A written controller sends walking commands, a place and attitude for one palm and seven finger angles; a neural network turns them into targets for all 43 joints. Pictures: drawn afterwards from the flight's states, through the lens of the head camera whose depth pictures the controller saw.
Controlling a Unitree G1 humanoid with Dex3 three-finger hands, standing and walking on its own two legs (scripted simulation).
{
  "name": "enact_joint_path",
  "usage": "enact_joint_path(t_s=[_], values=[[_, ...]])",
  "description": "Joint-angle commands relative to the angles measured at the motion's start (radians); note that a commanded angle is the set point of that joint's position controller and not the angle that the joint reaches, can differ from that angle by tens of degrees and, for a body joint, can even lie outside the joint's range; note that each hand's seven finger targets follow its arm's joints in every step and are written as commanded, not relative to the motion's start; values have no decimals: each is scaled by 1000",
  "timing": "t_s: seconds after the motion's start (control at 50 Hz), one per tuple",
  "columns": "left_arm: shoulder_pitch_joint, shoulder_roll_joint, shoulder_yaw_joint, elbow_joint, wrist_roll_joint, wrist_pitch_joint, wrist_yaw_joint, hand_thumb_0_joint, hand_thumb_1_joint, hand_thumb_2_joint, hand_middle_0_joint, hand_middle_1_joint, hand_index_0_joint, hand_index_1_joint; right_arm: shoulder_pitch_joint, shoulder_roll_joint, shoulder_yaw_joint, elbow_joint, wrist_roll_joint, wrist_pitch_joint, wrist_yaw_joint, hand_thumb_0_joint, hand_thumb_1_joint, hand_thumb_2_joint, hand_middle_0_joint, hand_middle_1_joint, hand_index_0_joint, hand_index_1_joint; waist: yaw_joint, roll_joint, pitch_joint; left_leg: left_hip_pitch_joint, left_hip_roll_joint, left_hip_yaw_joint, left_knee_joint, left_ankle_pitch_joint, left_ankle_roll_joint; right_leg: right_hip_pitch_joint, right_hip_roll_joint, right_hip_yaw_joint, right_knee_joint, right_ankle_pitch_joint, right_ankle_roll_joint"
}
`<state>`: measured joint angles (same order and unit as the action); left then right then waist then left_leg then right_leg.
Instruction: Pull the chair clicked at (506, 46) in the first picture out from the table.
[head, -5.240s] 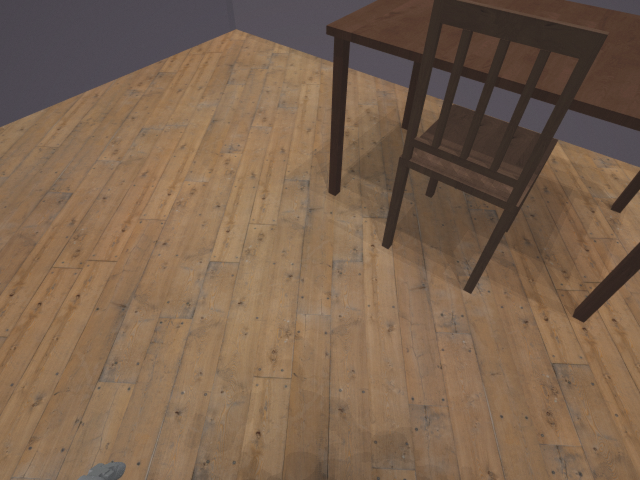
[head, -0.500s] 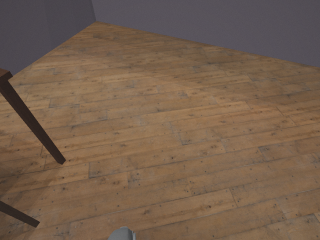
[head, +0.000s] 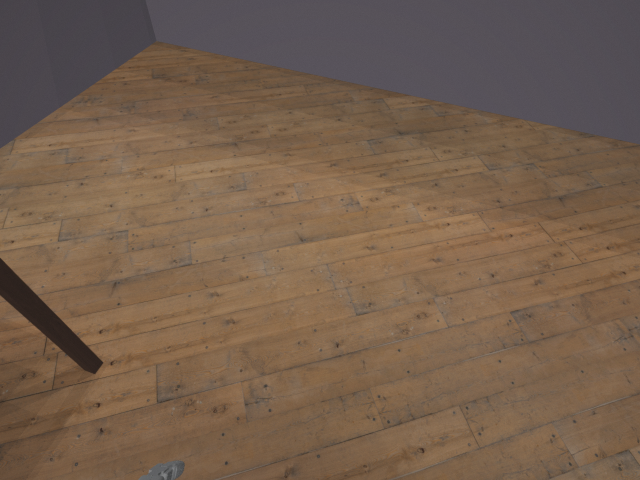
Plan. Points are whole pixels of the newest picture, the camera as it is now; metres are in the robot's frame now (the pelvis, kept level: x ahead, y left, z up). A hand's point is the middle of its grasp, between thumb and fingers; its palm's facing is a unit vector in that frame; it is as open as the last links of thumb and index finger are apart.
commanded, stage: turn to face it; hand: left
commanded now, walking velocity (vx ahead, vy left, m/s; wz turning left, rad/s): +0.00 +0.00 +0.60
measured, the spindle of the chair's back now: out of the picture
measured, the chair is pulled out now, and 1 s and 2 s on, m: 0.00 0.00 0.00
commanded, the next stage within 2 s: none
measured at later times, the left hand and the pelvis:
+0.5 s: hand out of the picture -0.02 +0.21 -0.17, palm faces +0.34 -0.90 -0.28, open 7.3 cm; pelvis +0.01 +0.00 -0.01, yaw +18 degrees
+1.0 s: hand out of the picture +0.01 +0.26 -0.16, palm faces +0.56 -0.79 -0.24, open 7.4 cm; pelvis +0.02 +0.02 +0.00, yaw +35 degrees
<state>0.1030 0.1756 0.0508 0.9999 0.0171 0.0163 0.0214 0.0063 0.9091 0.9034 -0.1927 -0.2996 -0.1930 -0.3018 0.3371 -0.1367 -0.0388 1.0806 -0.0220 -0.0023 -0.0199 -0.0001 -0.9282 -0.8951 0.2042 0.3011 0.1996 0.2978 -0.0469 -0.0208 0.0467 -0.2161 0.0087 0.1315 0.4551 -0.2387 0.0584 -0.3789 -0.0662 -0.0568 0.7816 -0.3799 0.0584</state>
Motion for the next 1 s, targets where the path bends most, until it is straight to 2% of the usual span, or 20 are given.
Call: enact_joint_path(t_s=[0.0,0.04,0.06,0.08,0.1,0.12,0.16,0.18,0.28,0.42,0.48,0.5,0.52,0.54,0.56,0.58,0.62,0.66,0.88,0.98], values=[[46,43,15,-62,-7,-6,8,0,900,900,-200,-300,-200,-300,-1,-194,-48,-72,-6,-2,-2,0,-900,-900,200,300,200,300,34,175,-54,20,260,-313,-98,481,109,46,23,-5,-92,-15,-2],[89,55,22,-63,-9,-17,11,0,900,900,-200,-300,-200,-300,-22,-193,-57,-86,0,4,3,0,-900,-900,200,300,200,300,59,131,-67,-33,217,-308,-33,431,68,166,27,-17,-286,139,-7],[124,81,27,-60,-8,-26,15,0,900,900,-200,-300,-200,-300,-25,-178,-56,-97,7,3,8,0,-900,-900,200,300,200,300,76,74,-90,-102,179,-285,26,326,24,284,-22,19,-403,241,-15],[161,149,41,-58,3,-37,24,0,900,900,-200,-300,-200,-300,-11,-125,-50,-114,17,2,15,0,-900,-900,200,300,200,300,78,-122,-129,-261,71,-160,179,79,-46,442,-222,186,-453,400,-71],[189,219,52,-68,7,-36,24,0,900,900,-200,-300,-200,-300,-16,-99,-47,-148,12,7,17,0,-900,-900,200,300,200,300,88,-257,-132,-356,-21,-78,380,-342,-94,432,-429,302,-466,550,-186],[177,209,54,-79,-2,-41,24,0,900,900,-200,-300,-200,-300,-46,-136,-58,-145,3,28,15,0,-900,-900,200,300,200,300,95,-269,-120,-342,20,-136,548,-382,-97,323,-432,290,-489,535,-219],[79,145,35,-106,0,-34,27,0,900,900,-200,-300,-200,-300,-60,-120,-61,-126,1,43,24,0,-900,-900,200,300,200,300,42,-100,-24,-371,54,-131,723,-249,-110,243,-337,146,-472,501,-201],[75,125,27,-110,0,-38,24,0,900,900,-200,-300,-200,-300,-54,-109,-58,-123,-1,44,31,0,-900,-900,200,300,200,300,33,-90,-26,-377,55,-121,743,-202,-118,244,-295,75,-451,551,-178],[140,138,34,-108,10,-39,21,0,900,900,-200,-300,-200,-300,-133,-114,-55,-162,-1,54,41,0,-900,-900,200,300,200,300,55,-140,-38,-360,61,-75,644,-172,-142,281,-282,-30,-425,614,-169],[168,229,49,-111,17,-18,10,0,900,900,-200,-300,-200,-300,-266,-144,-39,-246,5,49,55,0,-900,-900,200,300,200,300,89,-200,-41,-222,44,5,353,-172,-116,262,-312,-94,-366,583,-158],[163,253,58,-115,12,-9,2,0,900,900,-200,-300,-200,-300,-225,-182,-44,-260,1,40,54,0,-900,-900,200,300,200,300,59,-177,-79,-79,28,39,156,-73,-96,230,-309,-144,-252,540,-110],[159,252,58,-121,4,-7,-4,0,900,900,-200,-300,-200,-300,-166,-227,-55,-251,-2,32,53,0,-900,-900,200,300,200,300,19,-89,-123,65,42,10,27,44,-78,161,-293,-164,-112,509,-71],[154,212,57,-154,-3,-5,-13,0,900,900,-200,-300,-200,-300,-81,-348,-85,-247,-8,19,46,0,-900,-900,200,300,200,300,-32,184,-194,265,253,-289,-44,327,27,-66,-182,-200,139,194,9],[85,161,30,-210,-1,-4,-14,0,900,900,-200,-300,-200,-300,-11,-440,-101,-234,5,20,41,0,-900,-900,200,300,200,300,-60,352,-194,284,450,-498,-89,665,144,-232,-87,-121,344,-304,49],[56,176,34,-207,5,12,0,0,900,900,-200,-300,-200,-300,2,-420,-97,-210,9,17,29,0,-900,-900,200,300,200,300,-63,262,-211,244,445,-496,-81,576,162,-246,-92,8,411,-285,36],[36,170,38,-194,0,12,0,0,900,900,-200,-300,-200,-300,-59,-400,-94,-231,5,16,19,0,-900,-900,200,300,200,300,-43,250,-155,189,397,-467,-85,467,155,-276,-91,30,445,-216,36],[77,179,48,-157,4,13,-12,0,900,900,-200,-300,-200,-300,-193,-326,-70,-266,2,12,17,0,-900,-900,200,300,200,300,25,185,-67,61,269,-334,-109,370,88,-226,-86,39,448,-45,40],[132,180,51,-133,6,16,-17,0,900,900,-200,-300,-200,-300,-221,-307,-63,-279,6,4,18,0,-900,-900,200,300,200,300,50,181,-88,49,223,-285,-126,362,67,-181,-76,37,426,22,50],[-3,155,42,-200,-5,10,0,0,900,900,-200,-300,-200,-300,-92,-292,-82,-240,-1,12,15,0,-900,-900,200,300,200,300,-1,158,-105,116,213,-488,-105,371,130,-157,-12,77,189,-47,55],[15,133,34,-215,-13,2,7,0,900,900,-200,-300,-200,-300,-103,-290,-90,-238,-6,23,15,0,-900,-900,200,300,200,300,13,180,-129,46,183,-551,-63,419,124,-4,44,72,-12,-62,27]])
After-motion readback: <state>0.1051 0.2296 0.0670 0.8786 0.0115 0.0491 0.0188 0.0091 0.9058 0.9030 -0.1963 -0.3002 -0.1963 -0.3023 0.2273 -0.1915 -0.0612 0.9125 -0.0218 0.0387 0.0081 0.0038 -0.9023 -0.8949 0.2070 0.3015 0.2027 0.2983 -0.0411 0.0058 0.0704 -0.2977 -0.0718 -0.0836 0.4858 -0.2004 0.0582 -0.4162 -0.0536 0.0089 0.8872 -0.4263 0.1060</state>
